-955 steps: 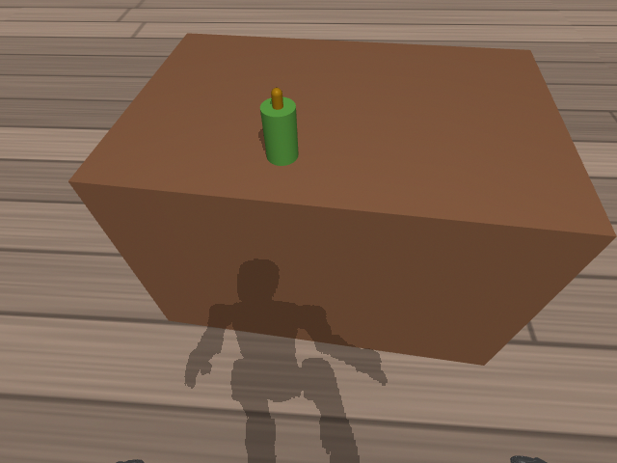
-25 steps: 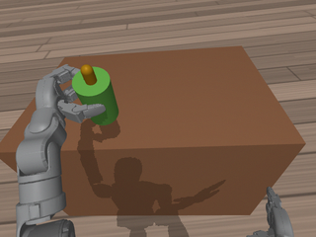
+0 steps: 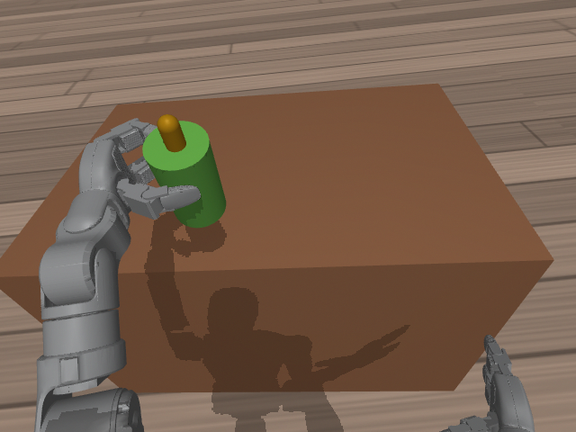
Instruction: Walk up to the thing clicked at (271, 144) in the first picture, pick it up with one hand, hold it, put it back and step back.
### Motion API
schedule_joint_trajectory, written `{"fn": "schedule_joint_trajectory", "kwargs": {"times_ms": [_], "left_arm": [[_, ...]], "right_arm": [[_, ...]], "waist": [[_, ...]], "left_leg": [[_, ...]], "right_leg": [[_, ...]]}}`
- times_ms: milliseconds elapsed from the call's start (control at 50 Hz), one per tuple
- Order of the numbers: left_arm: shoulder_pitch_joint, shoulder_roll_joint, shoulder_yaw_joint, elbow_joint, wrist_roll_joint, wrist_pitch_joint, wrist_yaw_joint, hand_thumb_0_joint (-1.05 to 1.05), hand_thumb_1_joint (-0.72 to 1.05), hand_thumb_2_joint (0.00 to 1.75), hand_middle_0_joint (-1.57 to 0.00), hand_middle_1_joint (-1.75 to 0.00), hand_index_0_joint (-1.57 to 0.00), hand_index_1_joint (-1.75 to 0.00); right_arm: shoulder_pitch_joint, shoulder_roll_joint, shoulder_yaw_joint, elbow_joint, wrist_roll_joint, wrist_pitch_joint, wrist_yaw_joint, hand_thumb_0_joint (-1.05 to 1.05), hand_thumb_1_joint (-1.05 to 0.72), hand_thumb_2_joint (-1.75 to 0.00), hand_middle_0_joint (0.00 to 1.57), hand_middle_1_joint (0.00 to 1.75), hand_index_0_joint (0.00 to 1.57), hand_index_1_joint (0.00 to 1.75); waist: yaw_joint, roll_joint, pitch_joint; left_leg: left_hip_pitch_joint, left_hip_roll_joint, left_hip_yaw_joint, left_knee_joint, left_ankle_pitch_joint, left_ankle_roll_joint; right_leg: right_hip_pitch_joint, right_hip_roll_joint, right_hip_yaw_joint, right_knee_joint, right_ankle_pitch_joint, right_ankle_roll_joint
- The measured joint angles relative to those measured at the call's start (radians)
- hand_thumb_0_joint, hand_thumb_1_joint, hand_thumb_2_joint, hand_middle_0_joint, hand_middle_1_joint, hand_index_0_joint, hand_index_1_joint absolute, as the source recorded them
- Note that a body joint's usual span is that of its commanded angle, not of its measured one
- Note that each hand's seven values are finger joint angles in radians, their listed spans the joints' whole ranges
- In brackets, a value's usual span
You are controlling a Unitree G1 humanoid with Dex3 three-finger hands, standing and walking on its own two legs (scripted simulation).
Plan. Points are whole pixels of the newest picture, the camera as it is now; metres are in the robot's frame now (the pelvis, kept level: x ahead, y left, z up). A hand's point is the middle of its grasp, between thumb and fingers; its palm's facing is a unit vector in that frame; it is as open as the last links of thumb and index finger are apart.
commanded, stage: crouch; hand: left
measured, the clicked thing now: (185, 169) +0.35 +0.14 +0.23
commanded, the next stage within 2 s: lower in 1.26 s
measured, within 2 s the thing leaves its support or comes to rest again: neither
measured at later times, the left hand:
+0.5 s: hand (178, 168) +0.45 +0.19 +0.16, palm faces +0.20 -0.98 +0.00, open 10.3 cm
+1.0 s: hand (181, 170) +0.48 +0.20 +0.13, palm faces +0.21 -0.98 -0.01, open 10.3 cm
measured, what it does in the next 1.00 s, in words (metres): stands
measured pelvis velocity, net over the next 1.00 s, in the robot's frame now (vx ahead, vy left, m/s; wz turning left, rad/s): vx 0.02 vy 0.00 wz -0.01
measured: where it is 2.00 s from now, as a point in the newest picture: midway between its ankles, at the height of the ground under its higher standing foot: outside the picture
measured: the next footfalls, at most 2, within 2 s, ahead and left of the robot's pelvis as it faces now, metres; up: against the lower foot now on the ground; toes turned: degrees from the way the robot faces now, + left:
none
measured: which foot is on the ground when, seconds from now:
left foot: down 0.00-1.00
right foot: down 0.00-1.00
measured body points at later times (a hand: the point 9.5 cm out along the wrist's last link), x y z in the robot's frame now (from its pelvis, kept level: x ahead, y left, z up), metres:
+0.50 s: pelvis +0.00 +0.01 -0.01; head +0.02 +0.00 +0.44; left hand +0.43 +0.24 +0.16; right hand +0.15 -0.27 -0.07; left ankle +0.00 +0.12 -0.73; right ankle +0.05 -0.13 -0.73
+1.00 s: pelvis +0.02 +0.00 -0.01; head +0.06 +0.00 +0.44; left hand +0.46 +0.25 +0.13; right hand +0.18 -0.27 -0.07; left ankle +0.00 +0.12 -0.73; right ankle +0.05 -0.13 -0.73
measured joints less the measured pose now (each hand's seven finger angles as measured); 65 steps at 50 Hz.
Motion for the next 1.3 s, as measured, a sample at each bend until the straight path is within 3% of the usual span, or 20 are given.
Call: {"fn": "schedule_joint_trajectory", "kwargs": {"times_ms": [120,360,500,620,920,1300], "left_arm": [[-0.07,0.023,0.007,0.183,0.018,-0.088,0.0,-0.03,-0.61,0.74,-0.72,-1.2,-0.92,-1.32],[-0.179,0.08,0.01,0.548,0.066,-0.352,-0.005,-0.02,-0.61,0.74,-0.73,-1.19,-0.92,-1.32],[-0.256,0.1,0.025,0.726,0.069,-0.504,-0.011,-0.02,-0.61,0.73,-0.73,-1.2,-0.93,-1.32],[-0.275,0.108,0.036,0.808,0.074,-0.587,-0.019,-0.02,-0.61,0.73,-0.73,-1.2,-0.93,-1.32],[-0.251,0.112,0.039,0.841,0.078,-0.68,-0.04,-0.02,-0.61,0.74,-0.73,-1.19,-0.93,-1.31],[-0.365,0.185,0.088,1.033,0.095,-0.776,-0.064,-0.02,-0.61,0.74,-0.73,-1.18,-0.93,-1.3]], "right_arm": [[-0.036,0.008,0.009,0.03,-0.013,-0.015,-0.015,-0.02,0.54,-0.05,0.05,0.05,0.05,0.05],[-0.028,0.005,0.029,0.019,-0.026,-0.052,-0.015,-0.02,0.56,-0.04,0.05,0.05,0.05,0.05],[-0.037,-0.002,0.029,0.014,-0.031,-0.035,-0.013,-0.02,0.55,-0.04,0.05,0.05,0.05,0.05],[-0.018,-0.001,0.032,-0.011,-0.033,-0.001,-0.004,-0.02,0.55,-0.04,0.05,0.05,0.05,0.05],[-0.021,0.01,0.057,-0.085,-0.036,0.095,0.001,-0.02,0.54,-0.05,0.05,0.05,0.05,0.05],[-0.005,-0.005,0.053,-0.204,-0.046,0.153,0.011,-0.01,0.52,-0.05,0.05,0.05,0.05,0.05]], "waist": [[-0.019,-0.02,0.007],[-0.061,-0.041,0.012],[-0.074,-0.035,0.0],[-0.072,-0.027,-0.014],[-0.079,-0.033,-0.014],[-0.13,-0.05,-0.016]], "left_leg": [[-0.028,0.001,-0.001,0.008,0.005,-0.001],[-0.113,0.007,0.009,0.046,-0.005,0.0],[-0.149,0.012,0.016,0.065,-0.021,0.002],[-0.165,0.015,0.018,0.066,-0.032,0.003],[-0.178,0.019,0.002,0.067,-0.046,-0.003],[-0.293,0.021,0.003,0.149,-0.066,-0.005]], "right_leg": [[-0.026,0.001,-0.001,0.005,0.007,-0.001],[-0.106,0.008,0.008,0.022,0.012,0.001],[-0.142,0.014,0.016,0.031,0.005,0.003],[-0.158,0.017,0.017,0.03,-0.004,0.003],[-0.167,0.019,0.001,0.034,-0.024,-0.003],[-0.282,0.022,0.001,0.111,-0.039,-0.006]]}}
